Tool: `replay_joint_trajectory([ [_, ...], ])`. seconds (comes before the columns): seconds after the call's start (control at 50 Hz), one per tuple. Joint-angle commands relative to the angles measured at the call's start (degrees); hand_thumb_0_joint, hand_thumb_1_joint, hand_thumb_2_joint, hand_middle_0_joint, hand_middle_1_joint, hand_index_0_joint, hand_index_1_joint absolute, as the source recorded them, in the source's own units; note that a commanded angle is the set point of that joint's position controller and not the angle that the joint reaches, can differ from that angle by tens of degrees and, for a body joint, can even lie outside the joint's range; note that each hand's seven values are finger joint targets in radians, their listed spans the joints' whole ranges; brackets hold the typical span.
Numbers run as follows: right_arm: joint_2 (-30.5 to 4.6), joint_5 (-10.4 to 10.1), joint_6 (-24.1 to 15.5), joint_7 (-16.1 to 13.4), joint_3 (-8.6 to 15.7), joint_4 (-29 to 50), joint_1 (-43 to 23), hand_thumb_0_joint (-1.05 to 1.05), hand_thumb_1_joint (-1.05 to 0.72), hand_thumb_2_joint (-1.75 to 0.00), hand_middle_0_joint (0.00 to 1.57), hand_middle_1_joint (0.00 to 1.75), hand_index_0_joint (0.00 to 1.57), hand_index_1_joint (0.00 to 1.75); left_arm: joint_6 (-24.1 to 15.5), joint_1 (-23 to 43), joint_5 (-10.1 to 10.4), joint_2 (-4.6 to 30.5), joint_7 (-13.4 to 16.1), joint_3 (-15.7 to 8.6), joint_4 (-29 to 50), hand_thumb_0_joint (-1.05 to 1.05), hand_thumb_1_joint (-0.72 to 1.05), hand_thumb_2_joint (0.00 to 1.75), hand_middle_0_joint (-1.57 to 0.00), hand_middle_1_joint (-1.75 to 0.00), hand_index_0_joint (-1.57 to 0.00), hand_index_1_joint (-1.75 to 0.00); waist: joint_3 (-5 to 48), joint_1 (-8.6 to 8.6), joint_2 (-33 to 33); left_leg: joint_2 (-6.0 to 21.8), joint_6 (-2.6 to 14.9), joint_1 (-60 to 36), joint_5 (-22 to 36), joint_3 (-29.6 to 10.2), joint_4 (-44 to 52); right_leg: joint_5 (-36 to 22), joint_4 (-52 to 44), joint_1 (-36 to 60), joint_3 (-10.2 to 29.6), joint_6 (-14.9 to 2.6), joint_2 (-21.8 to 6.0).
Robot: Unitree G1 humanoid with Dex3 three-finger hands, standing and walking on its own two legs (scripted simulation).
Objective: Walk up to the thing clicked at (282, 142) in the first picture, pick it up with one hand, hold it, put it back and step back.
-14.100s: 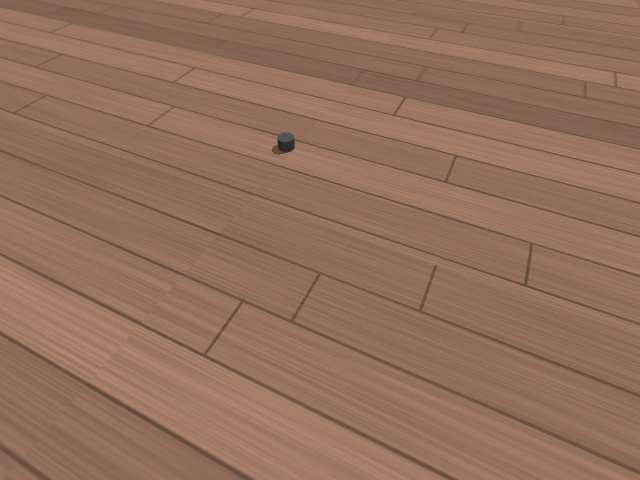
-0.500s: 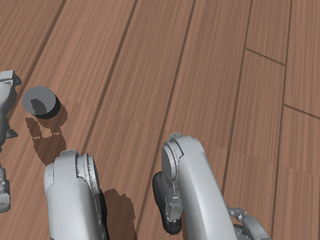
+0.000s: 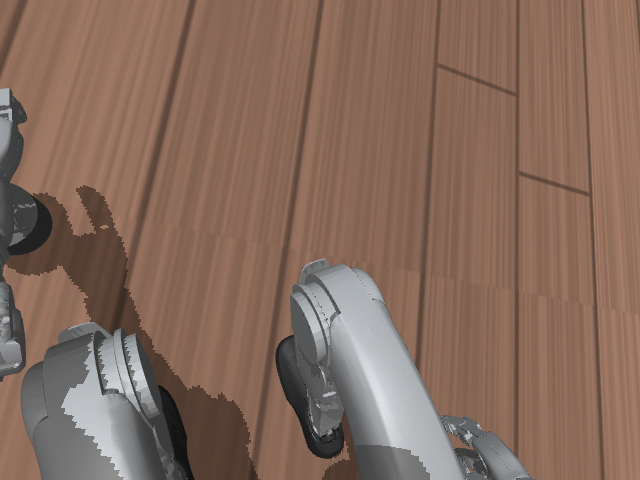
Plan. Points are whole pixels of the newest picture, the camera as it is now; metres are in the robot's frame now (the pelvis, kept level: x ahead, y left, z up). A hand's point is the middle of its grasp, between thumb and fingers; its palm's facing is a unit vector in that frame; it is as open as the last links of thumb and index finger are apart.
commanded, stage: approach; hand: left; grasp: from above
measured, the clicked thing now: (7, 220) +0.48 +0.29 -0.29
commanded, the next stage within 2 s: rest palm in 0.32 s
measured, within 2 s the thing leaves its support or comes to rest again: neither
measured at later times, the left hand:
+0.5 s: hand out of the picture +0.43 +0.30 -0.19, palm faces -0.43 -0.12 -0.90, open 13.8 cm
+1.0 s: hand out of the picture +0.46 +0.29 -0.24, palm faces -0.48 -0.13 -0.87, open 14.0 cm
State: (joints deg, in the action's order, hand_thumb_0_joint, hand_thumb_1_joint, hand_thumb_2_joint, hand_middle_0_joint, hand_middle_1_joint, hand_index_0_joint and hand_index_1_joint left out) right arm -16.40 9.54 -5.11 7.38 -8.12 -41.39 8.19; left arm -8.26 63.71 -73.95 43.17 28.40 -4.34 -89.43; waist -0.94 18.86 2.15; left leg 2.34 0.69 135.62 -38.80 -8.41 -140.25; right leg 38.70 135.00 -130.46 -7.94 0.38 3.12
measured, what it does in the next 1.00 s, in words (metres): stands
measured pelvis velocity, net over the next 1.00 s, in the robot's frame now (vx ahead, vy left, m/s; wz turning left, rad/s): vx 0.00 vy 0.00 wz -0.02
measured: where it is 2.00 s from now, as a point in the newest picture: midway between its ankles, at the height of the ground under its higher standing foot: (248, 444)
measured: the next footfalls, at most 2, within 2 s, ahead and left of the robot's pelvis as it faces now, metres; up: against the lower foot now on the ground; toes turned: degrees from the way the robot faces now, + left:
none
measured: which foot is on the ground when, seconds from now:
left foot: down 0.00-1.00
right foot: down 0.00-1.00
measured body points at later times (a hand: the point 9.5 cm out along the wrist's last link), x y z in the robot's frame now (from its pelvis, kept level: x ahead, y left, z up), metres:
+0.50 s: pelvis +0.00 +0.00 +0.00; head +0.24 +0.11 +0.37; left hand +0.45 +0.30 -0.14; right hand +0.07 -0.26 -0.09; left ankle +0.07 +0.13 -0.28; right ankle +0.10 -0.11 -0.28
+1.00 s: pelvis +0.00 +0.00 -0.01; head +0.28 +0.08 +0.33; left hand +0.48 +0.29 -0.19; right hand +0.01 -0.25 -0.09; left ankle +0.07 +0.13 -0.28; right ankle +0.10 -0.11 -0.28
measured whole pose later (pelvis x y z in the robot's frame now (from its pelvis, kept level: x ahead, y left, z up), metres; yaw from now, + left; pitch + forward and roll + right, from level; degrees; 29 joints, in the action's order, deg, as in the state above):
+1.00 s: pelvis +0.00 +0.00 -0.01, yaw -1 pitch +31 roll -10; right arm -17.4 11.0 -7.8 9.6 -13.2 -40.0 10.1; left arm -10.1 60.0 -70.1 50.5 28.5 -7.5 -93.8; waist -7.4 20.4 4.4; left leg 2.5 0.6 135.5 -39.3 -10.0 -143.0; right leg 38.4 136.7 -130.2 -9.2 0.7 3.7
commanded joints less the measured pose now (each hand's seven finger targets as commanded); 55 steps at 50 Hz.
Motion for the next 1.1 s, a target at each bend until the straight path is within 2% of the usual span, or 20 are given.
replay_joint_trajectory([
  [0.0, -15.49, -0.44, 0.57, 0.1, 3.92, 1.54, 11.84, 0.0, -0.91, -0.9, 0.2, 0.3, 0.2, 0.3, 4.68, 16.4, 1.41, 18.73, 2.63, -3.43, 8.18, 0.0, -0.55, 0.98, -0.06, -1.05, -0.07, -1.04, 44.56, -2.64, -25.27, -0.85, 0.96, -33.25, 13.12, 4.76, 13.99, -17.05, -12.63, 21.56, -2.58, -2.71, 1.49],
  [0.06, -14.73, -1.39, 1.11, 0.38, 3.49, 2.11, 11.44, 0.0, -0.91, -0.9, 0.2, 0.3, 0.2, 0.3, 7.05, 12.92, 3.76, 19.19, 0.54, -2.85, 6.34, 0.0, -0.56, 0.98, -0.06, -1.06, -0.07, -1.05, 42.74, -2.97, -20.84, -0.73, 2.05, -27.24, 12.91, 5.54, 12.38, -17.7, -13.64, 25.29, -1.48, -1.95, 2.07],
  [0.16, -14.13, -2.49, 1.75, 0.78, 3.99, 2.3, 12.1, 0.0, -0.9, -0.9, 0.2, 0.3, 0.2, 0.3, 7.14, 3.26, 9.82, 18.1, -6.49, -2.13, 4.99, 0.0, -0.52, 0.94, -0.05, -1.09, -0.08, -1.06, 38.94, -4.2, -11.25, -0.99, 3.12, -19.51, 9.59, 5.31, 12.74, -13.99, -15.73, 31.04, -0.29, -1.01, 2.3],
  [0.26, -14.32, -1.98, 2.34, 0.67, 4.51, 1.71, 13.79, 0.0, -0.9, -0.9, 0.2, 0.3, 0.2, 0.3, 0.35, 6.32, 10.37, 15.83, -12.46, -0.43, 13.86, 0.0, -0.51, 0.93, -0.06, -1.12, -0.09, -1.08, 37.03, -1.9, -11.61, -1.1, 2.23, -20.38, 8.63, 3.87, 12.07, -11.96, -15.04, 29.5, -1.24, -1.65, 2.25],
  [0.32, -15.51, -1.71, 2.03, 0.56, 5.66, 0.98, 15.07, 0.0, -0.9, -0.89, 0.2, 0.3, 0.2, 0.3, -5.53, 9.15, 10.04, 11.06, -10.9, 1.61, 22.17, 0.0, -0.49, 0.91, -0.06, -1.12, -0.1, -1.08, 38.82, -0.85, -16.05, -1.01, 0.75, -27.32, 9.3, 2.91, 12.07, -12.17, -14.95, 25.2, -3.13, -2.32, 1.95],
  [0.4, -14.77, -1.57, 1.65, 0.1, 7.6, 1.34, 12.83, 0.0, -0.9, -0.9, 0.2, 0.3, 0.2, 0.3, -8.4, 8.77, 7.57, 10.8, -5.44, 1.91, 33.8, 0.0, -0.48, 0.93, -0.07, -1.11, -0.1, -1.07, 45.71, -3.25, -26.21, -0.68, -0.74, -39.41, 11.21, 1.86, 15.05, -13.67, -12.26, 19.88, -3.6, -2.95, 1.26],
  [0.42, -14.49, -1.41, 1.6, 0.07, 7.78, 0.9, 12.11, 0.0, -0.9, -0.9, 0.2, 0.3, 0.2, 0.3, -7.7, 8.29, 6.77, 10.31, -3.72, 1.87, 32.81, 0.0, -0.51, 0.92, -0.06, -1.07, -0.09, -1.04, 45.66, -3.72, -26.94, -0.65, -0.69, -40.42, 11.39, 2.28, 15.17, -13.94, -12.19, 19.02, -3.31, -2.98, 1.22],
  [0.5, -14.78, -1.07, 1.54, -0.28, 6.75, -1.36, 11.52, 0.0, -0.9, -0.9, 0.2, 0.3, 0.2, 0.3, -3.34, 13.18, 2.05, 8.48, 2.13, 2.07, 17.05, 0.0, -0.57, 1.0, -0.06, -0.98, -0.05, -0.98, 36.82, -0.4, -25.12, -0.38, -0.94, -36.38, 9.24, 1.52, 16.3, -12.76, -11.07, 11.11, -4.59, -3.09, 0.74],
  [0.58, -15.7, 0.08, 0.61, 0.22, 4.91, -1.18, 11.18, 0.0, -0.9, -0.9, 0.2, 0.3, 0.2, 0.3, 0.27, 14.42, -0.7, 9.06, 4.46, 2.86, 2.69, 0.0, -0.56, 1.03, -0.07, -0.98, -0.05, -1.0, 29.99, 1.07, -19.66, -0.77, 0.11, -30.47, 6.52, 2.07, 15.09, -10.8, -12.18, 10.19, -4.54, -2.73, 0.63],
  [0.6, -15.47, 0.1, 0.37, 0.32, 4.45, -0.94, 10.69, 0.0, -0.9, -0.9, 0.2, 0.3, 0.2, 0.3, 0.8, 14.05, -0.22, 9.29, 4.55, 2.98, 0.89, 0.0, -0.56, 1.03, -0.06, -0.99, -0.05, -1.0, 29.96, 0.32, -20.15, -1.09, 0.36, -29.05, 6.05, 2.85, 15.05, -10.29, -12.64, 11.2, -4.11, -2.82, 0.9],
  [0.68, -15.84, 0.35, -1.43, 0.99, 3.23, 0.66, 10.25, 0.0, -0.9, -0.9, 0.2, 0.3, 0.2, 0.3, 2.13, 14.76, 2.28, 10.11, 3.48, 2.7, -2.42, 0.0, -0.52, 0.97, -0.06, -1.03, -0.07, -1.02, 33.08, 1.13, -19.35, -1.18, 0.94, -28.97, 6.31, 3.34, 13.4, -10.41, -12.56, 15.0, -3.73, -2.42, 1.4],
  [0.72, -16.44, 0.4, -2.17, 1.24, 2.75, 1.17, 11.05, 0.0, -0.9, -0.9, 0.2, 0.3, 0.2, 0.3, 2.01, 16.15, 2.59, 12.66, 2.63, 1.73, -1.09, 0.0, -0.51, 0.96, -0.06, -1.03, -0.07, -1.02, 34.26, 2.12, -18.0, -1.12, 1.27, -28.55, 6.78, 3.17, 12.3, -10.8, -12.46, 16.81, -3.7, -2.11, 1.41],
  [0.74, -16.62, 0.31, -2.5, 1.24, 2.31, 1.9, 10.61, 0.0, -0.9, -0.9, 0.2, 0.3, 0.2, 0.3, 1.88, 15.07, 2.99, 13.63, 2.17, 1.88, -2.43, 0.0, -0.51, 0.95, -0.06, -1.04, -0.07, -1.03, 34.73, 1.47, -17.86, -1.12, 1.51, -26.94, 6.52, 3.36, 12.1, -10.42, -12.93, 17.98, -3.53, -2.02, 1.53],
  [0.76, -17.13, 0.37, -2.67, 1.16, 2.33, 2.12, 10.74, 0.0, -0.9, -0.9, 0.2, 0.3, 0.2, 0.3, 1.35, 15.4, 3.57, 18.0, 2.29, -1.35, -0.83, 0.0, -0.51, 0.95, -0.06, -1.03, -0.07, -1.02, 34.91, 1.42, -16.3, -1.0, 1.79, -25.54, 5.89, 3.44, 11.55, -9.8, -13.24, 19.52, -3.29, -1.76, 1.52],
  [0.78, -16.47, 0.45, -2.7, 1.18, 1.57, 3.11, 10.29, 0.0, -0.9, -0.9, 0.2, 0.3, 0.2, 0.3, 1.07, 14.82, 3.48, 16.97, 1.77, 0.02, 0.16, 0.0, -0.52, 0.96, -0.06, -1.04, -0.07, -1.03, 36.88, 0.56, -17.73, -1.03, 1.65, -26.56, 7.56, 3.95, 11.5, -11.33, -13.08, 22.11, -2.8, -1.77, 1.61],
  [0.82, -16.26, 0.66, -2.92, 1.27, 0.89, 3.08, 10.26, 0.0, -0.9, -0.9, 0.2, 0.3, 0.2, 0.3, 0.23, 14.3, 4.1, 17.93, 1.8, -0.48, -0.33, 0.0, -0.5, 0.93, -0.06, -1.06, -0.08, -1.04, 35.65, 1.16, -17.14, -0.81, 1.81, -24.59, 7.35, 3.85, 10.61, -11.39, -12.8, 23.08, -2.55, -1.66, 1.9],
  [0.84, -16.9, 0.81, -2.9, 1.16, 1.07, 2.61, 11.2, 0.0, -0.9, -0.9, 0.2, 0.3, 0.2, 0.3, -0.24, 13.25, 4.19, 20.65, 1.97, -2.58, 1.12, 0.0, -0.5, 0.93, -0.05, -1.06, -0.07, -1.04, 37.17, 0.62, -17.95, -0.74, 1.67, -25.84, 8.86, 3.84, 10.61, -12.86, -12.99, 24.6, -2.72, -1.55, 2.0],
  [0.92, -17.08, 1.44, -3.17, 1.52, 0.45, 2.11, 12.19, 0.0, -0.9, -0.9, 0.2, 0.3, 0.2, 0.3, -2.16, 11.81, 4.66, 23.37, 2.54, -4.7, 3.19, 0.0, -0.5, 0.93, -0.06, -1.04, -0.07, -1.02, 38.51, 1.03, -19.55, -0.21, 1.43, -26.65, 11.79, 3.09, 9.06, -16.4, -11.95, 26.66, -3.27, -1.44, 2.21],
  [0.98, -17.72, 2.17, -3.87, 2.13, -0.12, 1.69, 12.76, 0.0, -0.89, -0.9, 0.2, 0.3, 0.2, 0.3, -3.45, 11.55, 4.31, 23.0, 2.69, -3.9, 3.24, 0.0, -0.51, 0.95, -0.06, -1.02, -0.07, -1.01, 36.43, 2.65, -20.22, -0.14, 1.29, -27.22, 12.17, 2.65, 7.99, -17.28, -11.37, 25.55, -4.37, -1.36, 2.22],
  [1.08, -17.77, 2.59, -4.56, 3.16, -0.74, 1.26, 12.76, 0.0, -0.89, -0.9, 0.2, 0.3, 0.2, 0.3, -4.6, 8.51, 4.26, 21.71, 3.73, -2.77, 2.72, 0.0, -0.52, 0.97, -0.06, -1.0, -0.06, -1.0, 35.59, 1.89, -23.26, 0.18, 0.66, -29.03, 12.52, 1.71, 8.71, -17.14, -11.17, 25.2, -5.46, -1.67, 2.8],
])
